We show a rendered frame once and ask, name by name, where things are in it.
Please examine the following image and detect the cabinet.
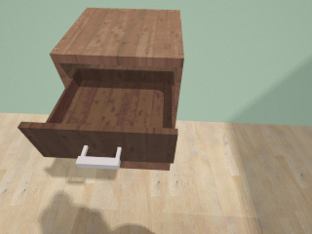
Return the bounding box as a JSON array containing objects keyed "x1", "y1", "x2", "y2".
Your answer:
[{"x1": 49, "y1": 7, "x2": 184, "y2": 171}]

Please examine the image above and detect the drawer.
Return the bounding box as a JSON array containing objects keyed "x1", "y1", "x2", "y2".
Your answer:
[{"x1": 18, "y1": 67, "x2": 178, "y2": 164}]

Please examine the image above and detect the handle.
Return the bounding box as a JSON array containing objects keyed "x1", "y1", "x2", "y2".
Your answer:
[{"x1": 75, "y1": 145, "x2": 122, "y2": 170}]

